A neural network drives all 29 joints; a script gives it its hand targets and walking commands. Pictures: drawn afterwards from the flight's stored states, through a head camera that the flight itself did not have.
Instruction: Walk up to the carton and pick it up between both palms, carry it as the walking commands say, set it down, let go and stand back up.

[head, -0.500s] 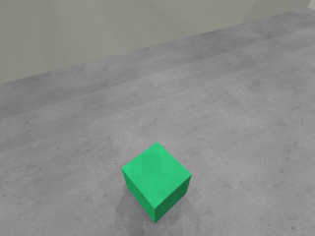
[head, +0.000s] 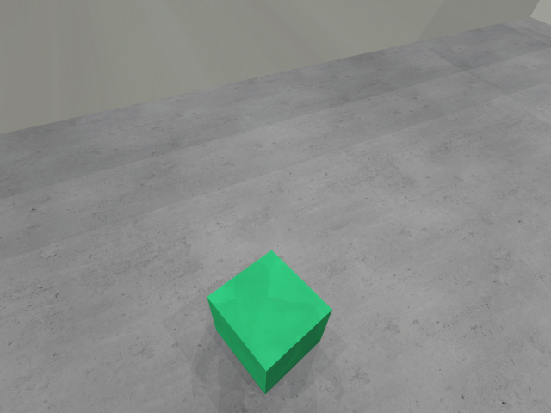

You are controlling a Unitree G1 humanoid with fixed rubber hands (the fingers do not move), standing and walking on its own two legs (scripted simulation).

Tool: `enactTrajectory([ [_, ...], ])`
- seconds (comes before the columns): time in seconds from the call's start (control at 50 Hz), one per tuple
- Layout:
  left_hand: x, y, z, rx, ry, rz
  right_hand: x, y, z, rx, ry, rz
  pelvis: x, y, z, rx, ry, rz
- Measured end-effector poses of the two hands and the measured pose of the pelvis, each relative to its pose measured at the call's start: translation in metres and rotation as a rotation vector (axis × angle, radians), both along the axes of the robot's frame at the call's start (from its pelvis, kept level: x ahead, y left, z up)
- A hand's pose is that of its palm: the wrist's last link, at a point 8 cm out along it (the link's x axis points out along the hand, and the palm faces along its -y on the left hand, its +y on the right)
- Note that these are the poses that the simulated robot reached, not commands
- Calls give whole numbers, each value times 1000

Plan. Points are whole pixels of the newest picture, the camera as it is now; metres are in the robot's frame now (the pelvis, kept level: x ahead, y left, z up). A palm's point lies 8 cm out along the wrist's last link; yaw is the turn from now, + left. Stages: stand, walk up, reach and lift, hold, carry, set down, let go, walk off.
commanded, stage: walk up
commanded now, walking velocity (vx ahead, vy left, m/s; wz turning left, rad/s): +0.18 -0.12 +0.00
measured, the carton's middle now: (268, 320) +0.50 +0.04 -0.63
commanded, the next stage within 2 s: none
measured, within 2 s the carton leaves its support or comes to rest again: neither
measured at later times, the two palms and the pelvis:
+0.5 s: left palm out of the picture +0.03 +0.20 -0.15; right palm out of the picture +0.06 -0.26 -0.14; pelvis +0.01 -0.03 +0.00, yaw +2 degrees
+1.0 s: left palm out of the picture -0.02 +0.19 -0.13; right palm out of the picture +0.04 -0.33 -0.14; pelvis -0.02 -0.09 -0.01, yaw +12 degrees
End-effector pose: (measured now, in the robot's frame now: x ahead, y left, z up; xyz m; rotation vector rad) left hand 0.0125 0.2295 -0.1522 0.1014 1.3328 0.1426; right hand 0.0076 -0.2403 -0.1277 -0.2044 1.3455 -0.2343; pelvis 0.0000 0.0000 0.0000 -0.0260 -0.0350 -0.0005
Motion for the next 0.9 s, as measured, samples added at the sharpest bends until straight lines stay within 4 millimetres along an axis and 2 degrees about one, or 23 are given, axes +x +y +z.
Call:
enactTrajectory([
  [0.08,18,-6,5,26,-10,-6,-18,-12,-4,20,69,-18,9,-14,0,19,17,-2],
  [0.14,26,-20,8,43,-21,-7,-20,-22,-13,47,94,-29,16,-28,-3,33,18,-7],
  [0.24,33,-47,16,37,-39,-1,0,-31,-13,70,78,-21,23,-42,3,44,10,-8],
  [0.34,29,-51,17,55,-33,6,29,-34,-12,76,20,-1,20,-45,5,44,14,-9],
  [0.44,23,-43,12,50,-44,-4,49,-27,-8,61,-49,27,13,-38,3,27,1,0],
  [0.56,18,-11,-6,58,-81,13,63,-12,-5,30,-110,86,3,-20,-9,-9,-44,49],
  [0.64,20,12,-3,83,-100,50,61,-5,0,20,-124,114,-4,-12,-8,-19,-52,78],
  [0.72,19,27,9,121,-124,85,54,-6,5,18,-89,148,-9,-15,-2,-19,-39,120],
  [0.8,7,26,17,148,-109,111,52,-14,7,21,-70,175,-14,-25,2,-11,-10,147],
  [0.9,-12,3,18,150,-67,136,48,-37,-2,24,-39,194,-21,-51,0,11,23,176],
])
